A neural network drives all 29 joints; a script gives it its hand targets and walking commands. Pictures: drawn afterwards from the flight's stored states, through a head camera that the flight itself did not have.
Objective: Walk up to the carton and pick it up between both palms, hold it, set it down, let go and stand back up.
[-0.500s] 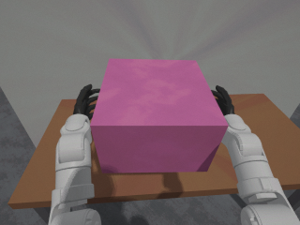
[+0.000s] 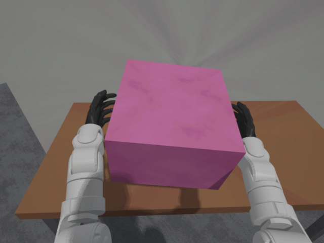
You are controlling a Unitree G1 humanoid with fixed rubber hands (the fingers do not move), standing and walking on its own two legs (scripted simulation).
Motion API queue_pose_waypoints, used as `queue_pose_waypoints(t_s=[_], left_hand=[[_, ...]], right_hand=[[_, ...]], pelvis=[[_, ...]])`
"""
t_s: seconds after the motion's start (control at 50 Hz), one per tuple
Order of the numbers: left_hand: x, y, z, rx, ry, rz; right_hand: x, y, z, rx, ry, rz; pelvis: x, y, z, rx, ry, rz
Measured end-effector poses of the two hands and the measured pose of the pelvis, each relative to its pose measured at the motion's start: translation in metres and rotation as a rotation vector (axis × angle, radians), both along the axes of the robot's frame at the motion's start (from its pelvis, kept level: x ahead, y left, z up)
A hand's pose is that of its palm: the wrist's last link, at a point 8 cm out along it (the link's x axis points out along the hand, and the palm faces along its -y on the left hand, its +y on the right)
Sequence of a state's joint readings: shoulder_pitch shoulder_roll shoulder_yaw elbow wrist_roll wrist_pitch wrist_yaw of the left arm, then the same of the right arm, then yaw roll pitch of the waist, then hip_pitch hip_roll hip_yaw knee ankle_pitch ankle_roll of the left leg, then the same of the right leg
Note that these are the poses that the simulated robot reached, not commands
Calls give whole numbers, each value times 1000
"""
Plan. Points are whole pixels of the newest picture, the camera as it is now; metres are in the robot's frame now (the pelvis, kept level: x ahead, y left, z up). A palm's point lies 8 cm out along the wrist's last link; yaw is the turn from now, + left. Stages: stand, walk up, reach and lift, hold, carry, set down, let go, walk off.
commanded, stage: set down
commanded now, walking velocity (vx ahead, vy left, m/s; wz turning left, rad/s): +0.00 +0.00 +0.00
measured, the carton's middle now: (170, 121) +0.41 -0.01 +0.14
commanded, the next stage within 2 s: none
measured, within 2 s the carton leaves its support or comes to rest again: neither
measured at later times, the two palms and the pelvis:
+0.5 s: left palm (103, 127) +0.40 +0.16 +0.13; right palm (242, 133) +0.37 -0.20 +0.12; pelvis +0.02 +0.00 +0.00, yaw +0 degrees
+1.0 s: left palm (109, 130) +0.42 +0.16 +0.10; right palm (240, 137) +0.39 -0.21 +0.10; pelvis +0.02 +0.00 +0.00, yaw -1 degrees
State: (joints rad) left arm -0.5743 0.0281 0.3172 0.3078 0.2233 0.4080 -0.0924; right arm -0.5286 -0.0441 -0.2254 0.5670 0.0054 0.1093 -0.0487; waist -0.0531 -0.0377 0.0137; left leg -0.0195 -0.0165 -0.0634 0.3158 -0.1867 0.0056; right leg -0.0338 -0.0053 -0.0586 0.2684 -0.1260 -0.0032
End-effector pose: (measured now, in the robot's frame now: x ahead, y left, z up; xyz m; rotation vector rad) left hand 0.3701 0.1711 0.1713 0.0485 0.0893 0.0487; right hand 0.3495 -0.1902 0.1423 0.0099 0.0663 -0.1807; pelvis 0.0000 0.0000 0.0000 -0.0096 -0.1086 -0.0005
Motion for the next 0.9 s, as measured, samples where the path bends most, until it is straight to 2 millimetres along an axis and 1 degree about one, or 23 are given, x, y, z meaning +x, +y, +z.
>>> queue_pose_waypoints(t_s=[0.08,0.18,0.32,0.4,0.5,0.68,0.9], left_hand=[[3,-2,-18,3,19,-2],[6,-6,-31,-1,23,-2],[16,-9,-33,-11,24,-4],[22,-9,-33,-7,29,-4],[25,-8,-37,-1,43,-1],[30,-7,-52,2,70,-4],[41,-13,-62,1,93,-10]], right_hand=[[1,-1,-16,-5,8,-5],[3,-5,-20,-20,4,-11],[13,-9,-13,-43,4,-14],[18,-9,-13,-45,8,-13],[23,-8,-19,-42,21,-9],[25,-7,-38,-41,47,-13],[33,-13,-44,-49,65,-14]], pelvis=[[5,0,0,-4,16,6],[10,-1,0,-8,40,6],[14,-2,0,-8,60,-2],[16,-2,0,-8,63,-5],[18,-1,0,-9,64,-3],[20,1,0,-11,84,2],[19,-1,0,-9,115,-7]])
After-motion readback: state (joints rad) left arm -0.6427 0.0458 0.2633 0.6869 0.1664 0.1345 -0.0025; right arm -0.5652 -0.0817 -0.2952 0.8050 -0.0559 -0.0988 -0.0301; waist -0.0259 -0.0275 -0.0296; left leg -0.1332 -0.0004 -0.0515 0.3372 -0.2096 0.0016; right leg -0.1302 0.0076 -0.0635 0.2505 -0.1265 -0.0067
